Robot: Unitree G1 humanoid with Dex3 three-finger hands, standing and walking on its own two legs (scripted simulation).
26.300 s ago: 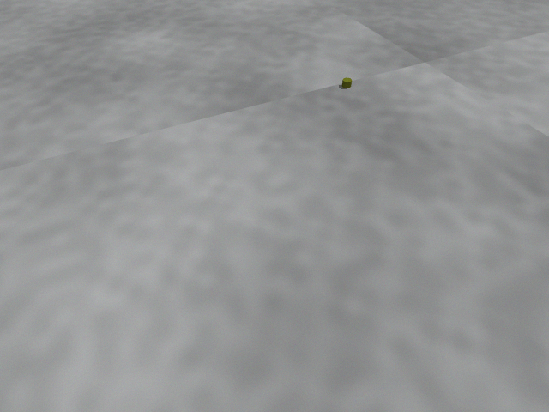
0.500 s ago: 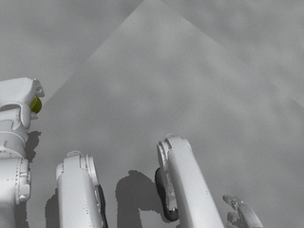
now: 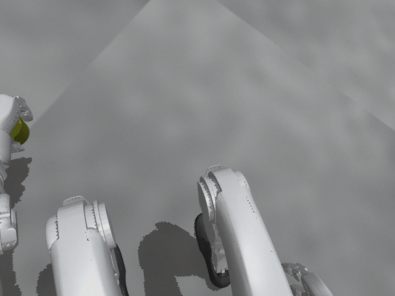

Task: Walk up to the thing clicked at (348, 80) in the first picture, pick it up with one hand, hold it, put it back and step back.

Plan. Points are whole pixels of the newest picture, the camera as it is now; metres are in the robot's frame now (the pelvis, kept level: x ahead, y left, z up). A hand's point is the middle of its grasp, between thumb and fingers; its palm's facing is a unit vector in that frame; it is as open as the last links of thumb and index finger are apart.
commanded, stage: crouch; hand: left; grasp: from above
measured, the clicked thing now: (6, 129) +0.49 +0.30 -0.18
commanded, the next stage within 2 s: lower in 0.16 s
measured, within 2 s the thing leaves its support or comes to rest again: rests again in 1.96 s
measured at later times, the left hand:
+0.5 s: hand (16, 138) +0.47 +0.29 -0.20, palm faces -0.48 -0.09 -0.88, open 7.9 cm
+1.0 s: hand (29, 140) +0.48 +0.29 -0.25, palm faces -0.47 -0.10 -0.88, open 7.9 cm
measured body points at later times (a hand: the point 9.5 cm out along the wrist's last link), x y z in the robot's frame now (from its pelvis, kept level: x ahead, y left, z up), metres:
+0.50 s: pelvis +0.01 +0.00 -0.02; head +0.26 +0.08 +0.35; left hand +0.49 +0.30 -0.15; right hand +0.05 -0.27 -0.11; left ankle +0.08 +0.14 -0.31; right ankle +0.10 -0.14 -0.31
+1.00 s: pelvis +0.01 +0.00 -0.03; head +0.28 +0.08 +0.31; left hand +0.50 +0.29 -0.20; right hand +0.04 -0.26 -0.12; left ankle +0.08 +0.14 -0.31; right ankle +0.10 -0.14 -0.31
